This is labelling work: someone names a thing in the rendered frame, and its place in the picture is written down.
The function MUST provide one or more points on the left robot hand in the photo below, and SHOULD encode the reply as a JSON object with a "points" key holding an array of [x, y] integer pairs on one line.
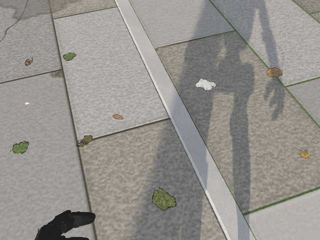
{"points": [[63, 223]]}

